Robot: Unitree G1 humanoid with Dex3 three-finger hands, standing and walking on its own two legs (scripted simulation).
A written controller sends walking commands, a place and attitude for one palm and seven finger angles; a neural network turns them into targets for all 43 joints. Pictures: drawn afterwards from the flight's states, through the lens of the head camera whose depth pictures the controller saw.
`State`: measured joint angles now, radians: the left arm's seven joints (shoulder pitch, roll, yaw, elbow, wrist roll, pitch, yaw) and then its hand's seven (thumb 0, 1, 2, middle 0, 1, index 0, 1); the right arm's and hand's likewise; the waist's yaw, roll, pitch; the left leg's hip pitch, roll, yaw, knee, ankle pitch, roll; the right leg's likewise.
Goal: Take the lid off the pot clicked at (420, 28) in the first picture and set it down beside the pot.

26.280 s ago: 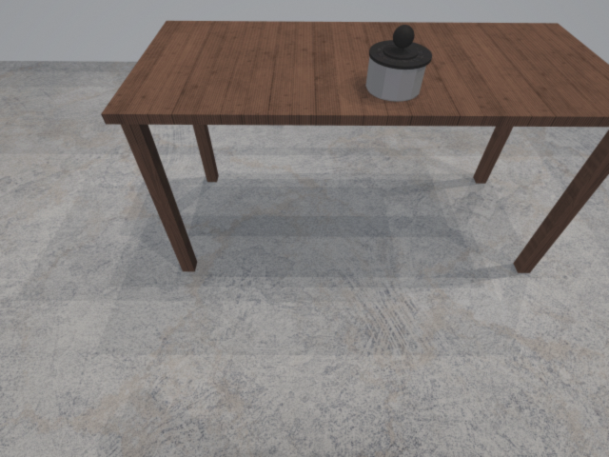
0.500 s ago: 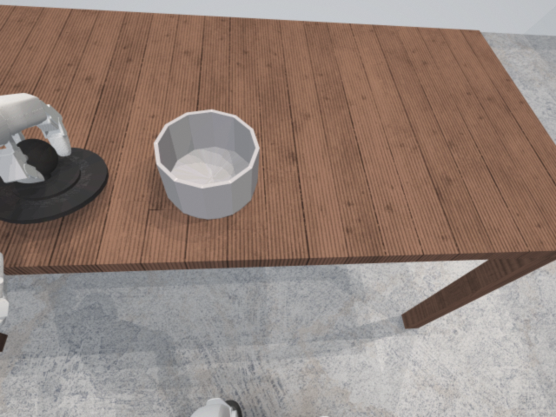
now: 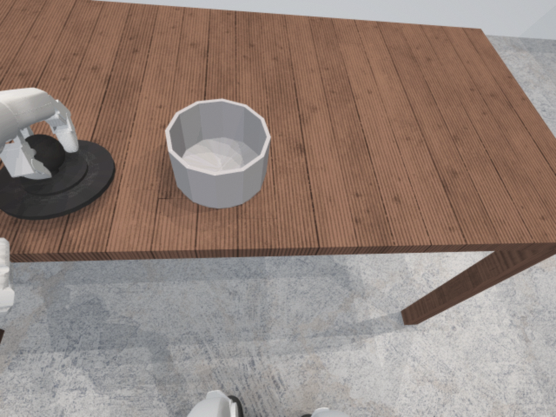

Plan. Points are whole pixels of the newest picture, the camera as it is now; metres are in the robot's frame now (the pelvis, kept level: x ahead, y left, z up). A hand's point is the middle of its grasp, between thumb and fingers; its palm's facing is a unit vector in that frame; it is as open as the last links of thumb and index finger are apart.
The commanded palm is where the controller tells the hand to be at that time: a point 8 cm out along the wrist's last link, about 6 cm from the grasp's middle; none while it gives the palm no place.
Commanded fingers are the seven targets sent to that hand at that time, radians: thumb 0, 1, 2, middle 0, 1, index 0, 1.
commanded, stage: lower the lid onto the table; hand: left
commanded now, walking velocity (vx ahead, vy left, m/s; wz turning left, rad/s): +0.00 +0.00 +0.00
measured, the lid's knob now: (42, 153) +0.48 +0.32 +0.06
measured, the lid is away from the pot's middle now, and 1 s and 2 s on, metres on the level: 0.25 0.26 0.26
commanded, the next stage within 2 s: open the fingers wide in 0.04 s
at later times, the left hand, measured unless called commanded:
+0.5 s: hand (28, 168) +0.45 +0.32 +0.07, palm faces -0.44 -0.13 -0.89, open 8.0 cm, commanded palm +0.48 +0.31 +0.13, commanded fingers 0.00 0.29 0.83 -0.57 -0.97 -0.59 -0.97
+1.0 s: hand (24, 169) +0.44 +0.32 +0.07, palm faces -0.42 -0.13 -0.90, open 10.2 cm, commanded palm +0.47 +0.31 +0.13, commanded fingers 0.00 -0.04 0.70 -0.37 -0.82 -0.37 -0.82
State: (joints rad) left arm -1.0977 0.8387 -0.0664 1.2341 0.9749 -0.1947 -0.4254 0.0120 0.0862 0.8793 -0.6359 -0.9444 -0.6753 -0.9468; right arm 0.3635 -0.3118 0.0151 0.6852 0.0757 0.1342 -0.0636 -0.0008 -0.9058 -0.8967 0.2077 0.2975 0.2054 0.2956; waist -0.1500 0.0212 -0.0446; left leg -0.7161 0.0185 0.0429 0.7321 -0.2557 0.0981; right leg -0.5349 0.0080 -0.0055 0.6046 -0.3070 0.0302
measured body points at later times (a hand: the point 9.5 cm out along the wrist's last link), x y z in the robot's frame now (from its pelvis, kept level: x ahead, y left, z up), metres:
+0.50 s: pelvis -0.01 +0.02 +0.00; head +0.07 +0.05 +0.44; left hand +0.47 +0.32 +0.12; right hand +0.02 -0.27 -0.10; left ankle +0.06 +0.05 -0.71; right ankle -0.01 -0.17 -0.71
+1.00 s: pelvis +0.00 +0.03 +0.00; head +0.06 +0.06 +0.45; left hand +0.46 +0.32 +0.12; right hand +0.03 -0.26 -0.10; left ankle +0.06 +0.05 -0.71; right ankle -0.01 -0.17 -0.71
